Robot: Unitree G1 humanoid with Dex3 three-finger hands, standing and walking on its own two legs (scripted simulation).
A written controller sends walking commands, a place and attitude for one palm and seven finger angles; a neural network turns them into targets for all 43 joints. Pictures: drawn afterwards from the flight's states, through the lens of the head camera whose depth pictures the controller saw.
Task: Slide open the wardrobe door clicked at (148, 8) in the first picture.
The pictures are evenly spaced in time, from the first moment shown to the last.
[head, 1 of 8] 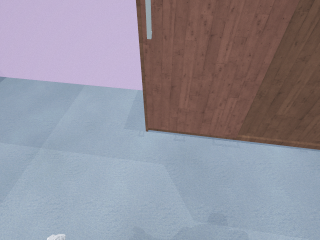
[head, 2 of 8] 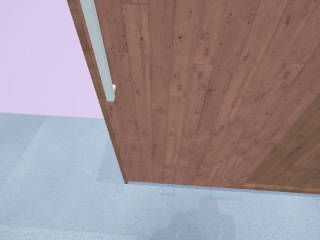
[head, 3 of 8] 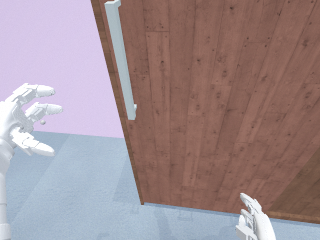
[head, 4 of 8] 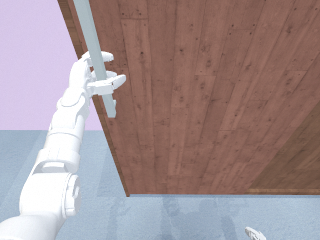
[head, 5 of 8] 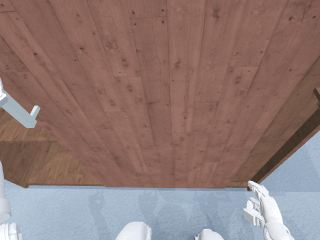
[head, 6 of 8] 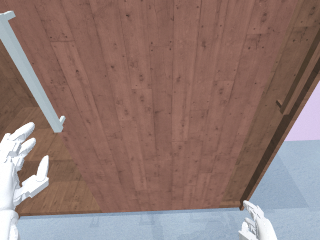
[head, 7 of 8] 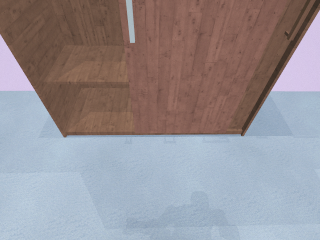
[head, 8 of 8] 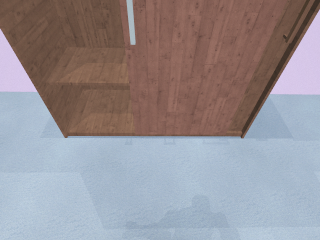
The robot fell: no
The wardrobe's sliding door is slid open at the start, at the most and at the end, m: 0.00 0.54 0.54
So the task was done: yes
